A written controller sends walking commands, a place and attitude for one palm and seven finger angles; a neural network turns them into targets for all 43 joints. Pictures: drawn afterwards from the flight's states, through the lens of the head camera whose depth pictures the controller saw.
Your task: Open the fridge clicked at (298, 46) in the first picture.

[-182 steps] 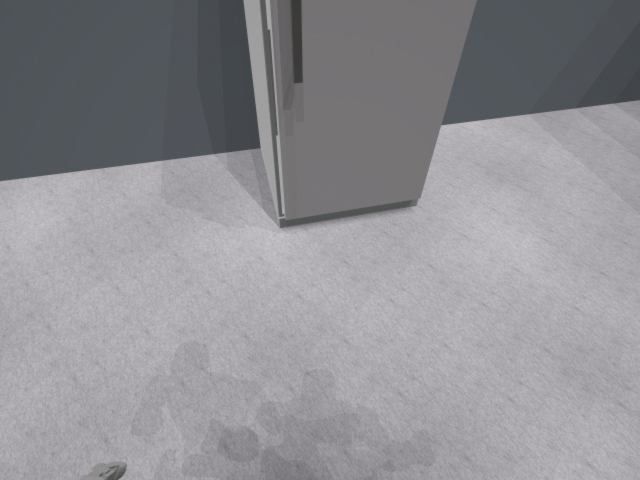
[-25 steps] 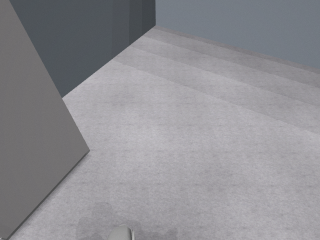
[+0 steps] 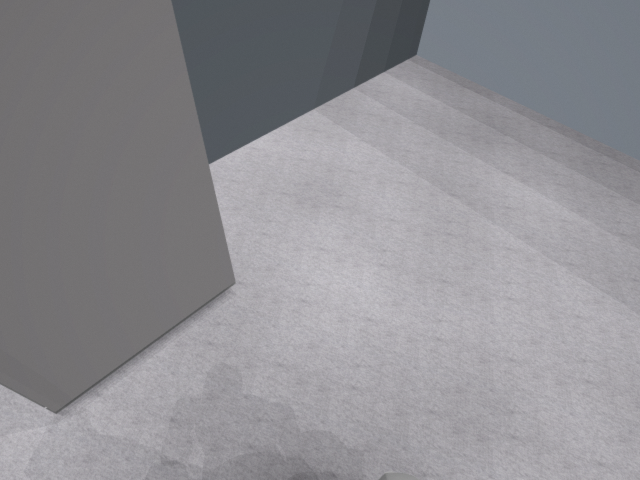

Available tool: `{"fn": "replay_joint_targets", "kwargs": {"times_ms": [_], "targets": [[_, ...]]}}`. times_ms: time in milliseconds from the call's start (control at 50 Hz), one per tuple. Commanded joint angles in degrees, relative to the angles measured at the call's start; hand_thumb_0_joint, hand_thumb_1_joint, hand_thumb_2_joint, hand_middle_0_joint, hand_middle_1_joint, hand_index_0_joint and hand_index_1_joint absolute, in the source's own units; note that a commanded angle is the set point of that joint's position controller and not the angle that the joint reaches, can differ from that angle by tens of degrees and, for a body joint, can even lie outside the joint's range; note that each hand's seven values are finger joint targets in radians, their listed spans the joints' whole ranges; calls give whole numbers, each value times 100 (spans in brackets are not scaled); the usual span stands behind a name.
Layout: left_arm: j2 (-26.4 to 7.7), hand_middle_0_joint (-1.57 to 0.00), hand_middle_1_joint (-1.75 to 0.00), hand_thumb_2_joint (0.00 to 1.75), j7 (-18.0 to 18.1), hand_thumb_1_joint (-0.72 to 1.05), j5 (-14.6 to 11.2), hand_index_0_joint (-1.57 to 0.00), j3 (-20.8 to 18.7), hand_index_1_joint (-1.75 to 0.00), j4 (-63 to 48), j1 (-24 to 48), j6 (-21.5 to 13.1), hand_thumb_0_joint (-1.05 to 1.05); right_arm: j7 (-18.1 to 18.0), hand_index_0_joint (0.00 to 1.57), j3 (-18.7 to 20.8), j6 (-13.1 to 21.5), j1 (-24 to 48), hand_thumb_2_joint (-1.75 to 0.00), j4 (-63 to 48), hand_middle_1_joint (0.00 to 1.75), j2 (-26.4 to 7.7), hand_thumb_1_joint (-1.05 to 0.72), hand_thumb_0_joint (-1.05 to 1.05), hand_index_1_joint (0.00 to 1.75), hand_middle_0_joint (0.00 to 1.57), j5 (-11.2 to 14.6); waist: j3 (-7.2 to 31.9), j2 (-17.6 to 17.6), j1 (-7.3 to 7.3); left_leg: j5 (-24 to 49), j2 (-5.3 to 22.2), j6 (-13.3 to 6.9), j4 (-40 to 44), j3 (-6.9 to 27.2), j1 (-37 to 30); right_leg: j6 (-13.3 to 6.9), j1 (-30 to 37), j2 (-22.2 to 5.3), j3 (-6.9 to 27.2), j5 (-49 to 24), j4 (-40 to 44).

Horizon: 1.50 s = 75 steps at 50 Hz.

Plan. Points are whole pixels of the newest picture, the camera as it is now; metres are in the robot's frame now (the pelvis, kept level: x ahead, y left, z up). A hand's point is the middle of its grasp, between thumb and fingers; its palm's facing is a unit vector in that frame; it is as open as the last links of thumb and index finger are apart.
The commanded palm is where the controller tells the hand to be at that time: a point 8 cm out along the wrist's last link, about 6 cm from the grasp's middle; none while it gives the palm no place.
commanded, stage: turn to face it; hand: left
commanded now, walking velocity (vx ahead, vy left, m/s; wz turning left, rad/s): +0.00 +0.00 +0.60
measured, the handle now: out of the picture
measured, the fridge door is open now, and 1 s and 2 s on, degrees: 0 0 0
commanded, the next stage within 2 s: take the last steps up to it in 1.14 s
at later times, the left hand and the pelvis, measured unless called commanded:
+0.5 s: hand out of the picture -0.03 +0.16 -0.16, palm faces +0.34 -0.90 -0.26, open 7.3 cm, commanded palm none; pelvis -0.02 -0.05 +0.00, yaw +21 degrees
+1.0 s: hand out of the picture -0.06 +0.19 -0.16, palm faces +0.58 -0.76 -0.29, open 7.4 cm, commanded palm none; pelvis -0.03 -0.05 -0.01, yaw +36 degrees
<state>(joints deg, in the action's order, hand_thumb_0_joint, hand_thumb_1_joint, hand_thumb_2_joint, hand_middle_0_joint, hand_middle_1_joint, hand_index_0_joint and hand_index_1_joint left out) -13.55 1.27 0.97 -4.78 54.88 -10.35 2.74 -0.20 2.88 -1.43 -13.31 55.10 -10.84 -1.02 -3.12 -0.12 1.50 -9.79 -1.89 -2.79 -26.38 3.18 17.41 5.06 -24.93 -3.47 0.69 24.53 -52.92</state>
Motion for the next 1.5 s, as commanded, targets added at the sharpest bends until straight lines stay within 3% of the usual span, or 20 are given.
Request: {"fn": "replay_joint_targets", "kwargs": {"times_ms": [0, 100, 140, 260, 440, 520, 560, 580, 680, 840, 940, 960, 980, 1000, 1100, 1260, 1340, 1360, 1400, 1480], "targets": [[-296, -20, -30, 90, 16, 90, -62, -20, -46, -30, -633, 93, -137, 0, -45, 20, 389, 45, -101, -90, -397, 30, -1304, -90, 0, 30, 20, -43, 741, 1047, 15, 1294, 1351, -741, 641, 1802, -693, -58, 49, 181, -27, 39, 576], [-610, -20, -30, 90, 75, 90, -80, -20, -98, -30, -616, -593, -229, 0, 18, 20, 429, -35, 267, -90, -648, 30, -1195, -90, 0, 30, 20, 19, 764, 695, -360, 333, 775, -217, -28, 1825, 709, -224, 2122, 119, 71, -1049, 3033], [-1507, -20, -30, 90, 112, 90, 43, -20, -199, -30, -835, -418, -252, 0, 51, 20, 377, -45, 177, -90, -878, 30, -761, -90, 0, 30, 20, 12, 510, -1628, -361, -2232, -272, 542, -2661, 37, 2074, -1251, 2062, -2556, 2414, -456, 4202], [-751, -20, -30, 90, 88, 90, 34, -20, 18, -30, -998, 279, -311, 0, 206, 20, 369, -214, 44, -90, -575, 30, -784, -90, 0, 30, 20, -44, -66, -1036, 38, -1074, 358, 672, -4300, -306, 1530, -1051, 1017, -1402, 108, -1753, 3603], [-1220, -20, -30, 90, 46, 90, 88, -20, -104, -30, -683, -616, -249, 0, 216, 20, 198, -133, 939, -90, -863, 30, -732, -90, 0, 30, 20, 43, 412, -1341, -473, -1779, 311, 649, -1925, -870, 803, -1228, 2090, -1793, -226, -3401, 2981], [-1242, -20, -30, 90, 9, 90, 7, -20, -149, -30, -622, -523, -183, 0, 177, 20, 222, -24, 309, -90, -716, 30, -976, -90, 0, 30, 20, 33, 876, -1030, -123, -341, 267, 466, 149, -1005, -695, -641, 1747, -1575, -872, -3484, 1873], [-600, -20, -30, 90, -64, 90, -44, -20, -6, -30, -995, -343, -148, 0, 136, 20, 496, 45, -273, -90, -666, 30, -2092, -90, 0, 30, 20, -2, 1038, 1847, 262, 3241, 2615, -664, 491, 1750, -2428, 104, -1055, -529, -1094, 1212, -363], [-719, -20, -30, 90, -9, 90, 24, -20, 19, -30, -1070, 123, -69, 0, 74, 20, 487, 39, -610, -90, -448, 30, -2030, -90, 0, 30, 20, 21, 1006, 1351, 455, 3579, 2687, -999, 406, 1665, -2140, 31, -1152, -501, -467, 1279, -1002], [-689, -20, -30, 90, -79, 90, -31, -20, -53, -30, -695, -124, -75, 0, -21, 20, 288, 81, 527, -90, -710, 30, -1450, -90, 0, 30, 20, -7, 494, 1003, -80, 2356, 1531, -584, 509, 662, -984, 64, -612, -348, -200, -24, -1090], [-554, -20, -30, 90, -26, 90, -47, -20, 19, -30, -846, 106, -106, 0, -5, 20, 324, 22, 245, -90, -637, 30, -1427, -90, 0, 30, 20, -34, 550, 904, 45, 2096, 1454, -742, 480, 1317, -1036, 25, -66, 7, -192, 76, 449], [-581, -20, -30, 90, 30, 90, -75, -20, 19, -30, -721, -493, -214, 0, 10, 20, 325, -12, 495, -90, -708, 30, -1320, -90, 0, 30, 20, 0, 580, 794, -300, 1782, 1138, -438, -38, 1451, -152, -94, 1499, 189, -277, -1020, 2410], [-753, -20, -30, 90, 55, 90, -45, -20, -20, -30, -692, -700, -281, 0, 29, 20, 306, 3, 452, -90, -726, 30, -1133, -90, 0, 30, 20, 40, 695, 296, -393, 1021, 837, -145, -514, 1222, 306, -181, 2174, -199, 59, -1493, 3185], [-1275, -20, -30, 90, 104, 90, 62, -20, -120, -30, -681, -766, -348, 0, 59, 20, 244, 16, 285, -90, -818, 30, -713, -90, 0, 30, 20, 89, 736, -1316, -363, -891, -13, 343, -1764, 213, 1336, -704, 2747, -1695, 1572, -2163, 3597], [-1479, -20, -30, 90, 75, 90, 41, -20, -105, -30, -778, -722, -310, 0, 44, 20, 286, -27, 337, -90, -905, 30, -813, -90, 0, 30, 20, 42, 674, -1458, -408, -2460, -124, 432, -2891, 55, 1344, -1331, 2047, -2500, 1904, -2500, 3640], [-774, -20, -30, 90, 84, 90, 35, -20, 28, -30, -881, 43, -323, 0, 142, 20, 275, -191, 168, -90, -450, 30, -749, -90, 0, 30, 20, -22, 83, -940, -79, -1256, 284, 548, -4191, -105, 1141, -1139, 1079, -1380, 385, -1790, 3612], [-1036, -20, -30, 90, 62, 90, 96, -20, -61, -30, -365, -784, -328, 0, 122, 20, 115, -97, 625, -90, -389, 30, -540, -90, 0, 30, 20, 31, 403, -1159, -508, -1766, 311, 575, -1977, -581, 558, -1323, 1918, -1583, 384, -2151, 3516], [-1059, -20, -30, 90, -7, 90, 64, -20, -68, -30, -160, -645, -315, 0, 122, 20, 56, 56, 23, -90, -187, 30, -511, -90, 0, 30, 20, 9, 423, -1065, -232, -1236, 240, 401, -294, -928, -652, -1025, 1253, -1392, 158, -229, 3385], [-933, -20, -30, 90, -30, 90, 21, -20, -46, -30, -168, -531, -283, 0, 98, 20, 73, 115, -334, -90, -54, 30, -602, -90, 0, 30, 20, 1, 430, -581, -45, -939, 273, 349, 376, -856, -1414, -786, 620, -1167, -130, 329, 3029], [-224, -20, -30, 90, -123, 90, 1, -20, 125, -30, -487, -262, -248, 0, 19, 20, 257, 157, -1032, -90, 52, 30, -1525, -90, 0, 30, 20, -90, 38, 2035, 309, -2509, 2311, -551, 1686, 1995, -1948, -249, -1383, 14, -1123, 963, 540], [-321, -20, -30, 90, -242, 90, 74, -20, 125, -30, -163, -89, -324, 0, -96, 20, 50, 311, -526, -90, 118, 30, -869, -90, 0, 30, 20, -26, -617, 954, -11, -1810, 1815, -682, 1894, 1220, -1025, -364, -1383, -356, -292, -364, -847]]}}
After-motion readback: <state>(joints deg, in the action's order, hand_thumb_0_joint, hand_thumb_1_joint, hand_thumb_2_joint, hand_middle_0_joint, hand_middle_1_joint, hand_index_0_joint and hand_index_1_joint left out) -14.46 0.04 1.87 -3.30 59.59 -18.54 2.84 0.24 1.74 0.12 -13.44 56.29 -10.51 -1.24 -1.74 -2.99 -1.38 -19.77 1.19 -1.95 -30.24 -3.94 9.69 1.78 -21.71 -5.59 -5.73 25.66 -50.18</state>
